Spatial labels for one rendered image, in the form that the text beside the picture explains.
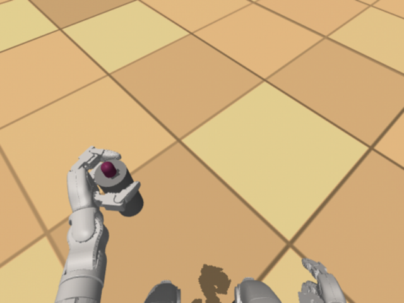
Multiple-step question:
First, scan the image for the right robot hand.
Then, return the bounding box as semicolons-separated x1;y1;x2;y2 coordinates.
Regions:
298;258;347;303

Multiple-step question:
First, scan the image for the left robot hand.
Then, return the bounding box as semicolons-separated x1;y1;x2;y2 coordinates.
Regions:
67;146;141;212

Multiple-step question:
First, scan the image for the bottle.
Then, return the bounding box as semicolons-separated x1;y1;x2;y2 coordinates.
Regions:
94;159;143;217

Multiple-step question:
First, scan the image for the left robot arm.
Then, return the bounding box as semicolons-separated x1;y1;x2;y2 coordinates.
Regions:
54;207;109;303

